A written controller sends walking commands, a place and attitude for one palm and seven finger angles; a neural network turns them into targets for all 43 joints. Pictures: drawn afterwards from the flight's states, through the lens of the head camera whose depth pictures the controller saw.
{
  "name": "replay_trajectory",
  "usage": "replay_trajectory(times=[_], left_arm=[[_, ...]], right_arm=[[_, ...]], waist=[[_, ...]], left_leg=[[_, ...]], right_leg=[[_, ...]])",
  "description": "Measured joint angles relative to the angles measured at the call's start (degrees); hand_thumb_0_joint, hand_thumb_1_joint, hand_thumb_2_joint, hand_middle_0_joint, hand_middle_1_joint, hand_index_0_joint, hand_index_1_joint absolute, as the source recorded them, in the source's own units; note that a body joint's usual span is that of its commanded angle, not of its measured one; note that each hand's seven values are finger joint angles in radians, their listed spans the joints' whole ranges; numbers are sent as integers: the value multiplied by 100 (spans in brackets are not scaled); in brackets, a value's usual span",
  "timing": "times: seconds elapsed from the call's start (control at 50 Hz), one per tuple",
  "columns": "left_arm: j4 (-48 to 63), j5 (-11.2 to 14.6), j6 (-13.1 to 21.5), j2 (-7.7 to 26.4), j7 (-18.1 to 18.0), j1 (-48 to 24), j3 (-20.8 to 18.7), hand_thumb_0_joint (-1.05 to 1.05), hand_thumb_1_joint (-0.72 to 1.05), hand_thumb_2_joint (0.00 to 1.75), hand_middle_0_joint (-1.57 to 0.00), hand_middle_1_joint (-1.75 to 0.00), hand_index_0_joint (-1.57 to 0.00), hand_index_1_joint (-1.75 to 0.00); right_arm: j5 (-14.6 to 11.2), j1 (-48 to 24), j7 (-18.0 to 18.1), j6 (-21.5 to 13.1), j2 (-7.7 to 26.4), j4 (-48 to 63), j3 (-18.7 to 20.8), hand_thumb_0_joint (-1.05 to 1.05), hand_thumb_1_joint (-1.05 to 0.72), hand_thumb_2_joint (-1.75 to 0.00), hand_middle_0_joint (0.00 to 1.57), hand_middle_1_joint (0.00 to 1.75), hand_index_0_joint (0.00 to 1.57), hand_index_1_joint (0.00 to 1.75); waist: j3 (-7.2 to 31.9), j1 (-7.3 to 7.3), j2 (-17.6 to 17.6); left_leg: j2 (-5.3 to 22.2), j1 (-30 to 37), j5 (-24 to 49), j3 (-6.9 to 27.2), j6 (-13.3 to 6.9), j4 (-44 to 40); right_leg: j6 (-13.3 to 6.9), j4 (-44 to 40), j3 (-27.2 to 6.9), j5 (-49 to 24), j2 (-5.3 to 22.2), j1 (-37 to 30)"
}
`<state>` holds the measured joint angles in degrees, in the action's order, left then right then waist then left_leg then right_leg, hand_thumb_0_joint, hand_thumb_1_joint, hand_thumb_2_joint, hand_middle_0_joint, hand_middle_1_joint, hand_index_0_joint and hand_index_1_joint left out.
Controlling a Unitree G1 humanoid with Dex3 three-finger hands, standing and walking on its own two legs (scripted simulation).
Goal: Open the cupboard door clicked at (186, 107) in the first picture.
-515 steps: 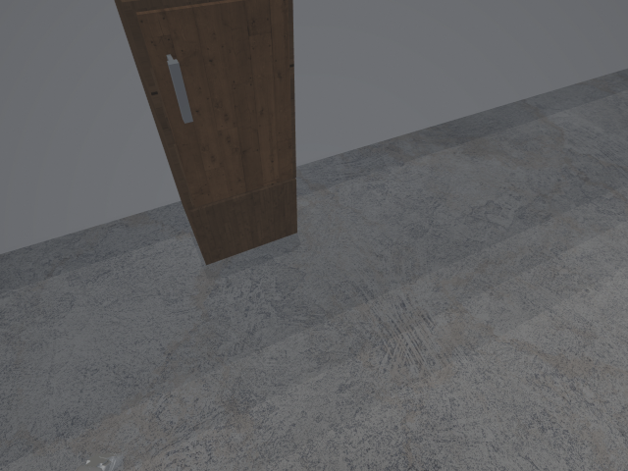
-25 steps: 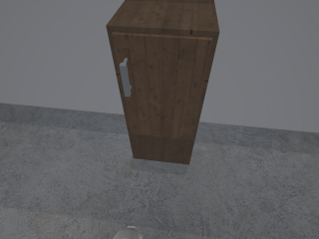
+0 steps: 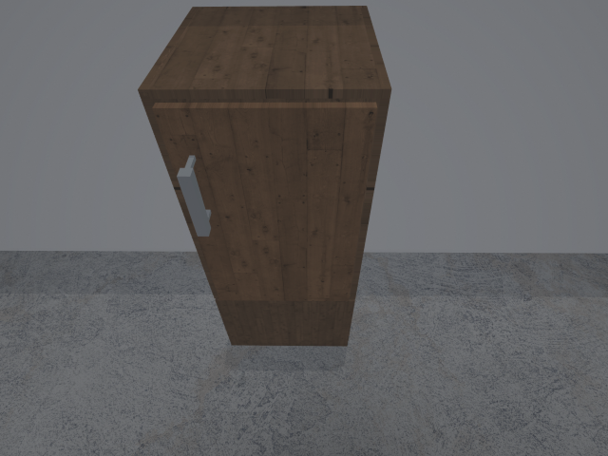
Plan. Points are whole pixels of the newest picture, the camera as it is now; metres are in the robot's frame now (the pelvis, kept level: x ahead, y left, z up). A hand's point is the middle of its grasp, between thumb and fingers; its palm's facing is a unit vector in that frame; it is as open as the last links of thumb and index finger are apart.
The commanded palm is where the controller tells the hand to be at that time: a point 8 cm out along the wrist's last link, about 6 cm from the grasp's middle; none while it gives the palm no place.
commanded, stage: come to a stop and stand still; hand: left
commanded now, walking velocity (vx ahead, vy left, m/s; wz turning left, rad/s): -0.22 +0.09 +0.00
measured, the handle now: (197, 196) +0.55 +0.23 +0.00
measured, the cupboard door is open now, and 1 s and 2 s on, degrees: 0 0 0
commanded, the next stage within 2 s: look again from close up in 0.68 s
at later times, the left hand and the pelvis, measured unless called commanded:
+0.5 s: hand out of the picture -0.01 +0.24 -0.16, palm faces +0.01 -0.96 -0.27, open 7.3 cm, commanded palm none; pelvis -0.04 +0.04 +0.00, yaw -2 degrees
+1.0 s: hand out of the picture -0.02 +0.20 -0.15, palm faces +0.00 -0.97 -0.23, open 7.3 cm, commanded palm none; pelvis -0.02 +0.02 +0.01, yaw +0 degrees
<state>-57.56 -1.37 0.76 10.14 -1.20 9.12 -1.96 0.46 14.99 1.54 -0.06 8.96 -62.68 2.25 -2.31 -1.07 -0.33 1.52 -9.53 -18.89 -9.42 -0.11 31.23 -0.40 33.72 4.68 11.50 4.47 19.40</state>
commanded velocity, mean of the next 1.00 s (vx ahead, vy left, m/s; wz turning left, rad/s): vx -0.02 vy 0.01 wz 0.00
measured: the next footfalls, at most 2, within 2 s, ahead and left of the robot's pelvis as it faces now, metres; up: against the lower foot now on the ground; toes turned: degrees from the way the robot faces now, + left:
left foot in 0.26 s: +0.00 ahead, +0.14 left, +0.00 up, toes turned +1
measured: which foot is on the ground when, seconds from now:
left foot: down 0.00-0.00, up 0.02-0.24, down 0.26-1.00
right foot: down 0.00-1.00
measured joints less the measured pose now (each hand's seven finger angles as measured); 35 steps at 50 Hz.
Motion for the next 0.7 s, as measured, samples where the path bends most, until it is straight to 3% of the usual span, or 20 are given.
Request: replay_trajectory(times=[0.06,0.12,0.16,0.2,0.26,0.3,0.34,0.38,0.46,0.7], left_arm=[[36,8,-47,-97,5,-135,48,0,91,90,-20,-30,-20,-30],[99,-16,-124,-182,-27,-296,28,0,91,90,-20,-30,-20,-30],[139,-31,-173,-213,-45,-360,2,0,91,90,-20,-30,-20,-30],[164,-36,-208,-204,-50,-370,-29,0,91,90,-21,-30,-20,-30],[135,17,-253,-130,-94,-283,-49,0,91,90,-21,-30,-20,-30],[98,57,-324,-69,-153,-82,-1,0,91,90,-21,-30,-20,-30],[88,37,-432,-51,-123,185,30,0,91,90,-21,-30,-20,-30],[82,21,-447,-14,-54,411,36,0,92,90,-21,-30,-20,-30],[17,7,-315,28,11,688,65,0,92,90,-21,-30,-20,-30],[-309,22,-153,-118,57,1007,209,1,91,90,-20,-30,-20,-30]], right_arm=[[-21,7,1,149,14,43,48,0,-92,-89,20,30,20,30],[-44,-21,13,239,16,89,81,0,-91,-89,20,30,19,30],[-49,-43,14,264,17,127,90,0,-91,-89,20,30,19,30],[-47,-62,10,259,10,175,89,0,-91,-89,20,30,19,30],[-36,-23,-5,165,-2,276,73,0,-91,-89,20,30,19,30],[-2,75,-7,146,-16,445,63,0,-91,-89,20,30,19,30],[38,199,3,166,31,674,32,0,-91,-89,20,30,19,30],[59,238,9,159,60,850,-14,0,-91,-89,20,30,19,30],[51,126,23,90,134,987,-75,0,-92,-89,20,30,20,30],[43,198,-36,-24,279,673,-201,0,-92,-89,20,30,20,30]], waist=[[-103,-121,147],[-258,-101,151],[-326,-69,120],[-344,-39,55],[-300,-36,-67],[-199,12,-196],[3,42,-91],[135,48,23],[176,135,178],[230,141,359]], left_leg=[[16,-330,-604,286,92,683],[-81,-698,-1100,567,135,1565],[-110,-782,-1143,648,165,1645],[-108,-728,-954,653,183,1307],[-66,-396,-99,553,118,271],[-152,-325,-48,378,-47,331],[-139,-279,-123,266,-154,343],[-144,-263,-123,202,-208,301],[-207,-286,-33,104,-239,211],[-266,-111,440,179,-237,-550]], right_leg=[[-108,41,118,116,-51,63],[-120,-76,171,-7,-32,90],[-94,-156,189,-97,-4,113],[-50,-184,180,-172,27,175],[53,12,133,-168,67,328],[21,236,-44,82,126,369],[-38,586,-151,644,38,389],[-71,722,-208,743,-62,293],[-10,184,-334,247,-145,11],[46,-505,-267,-127,-142,-175]])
